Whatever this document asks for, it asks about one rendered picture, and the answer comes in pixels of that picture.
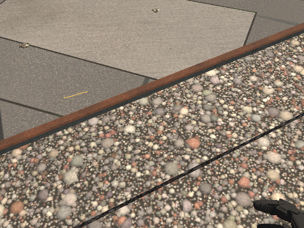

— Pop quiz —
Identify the robot right hand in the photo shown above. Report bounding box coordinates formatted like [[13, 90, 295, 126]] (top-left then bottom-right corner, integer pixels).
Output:
[[253, 199, 304, 228]]

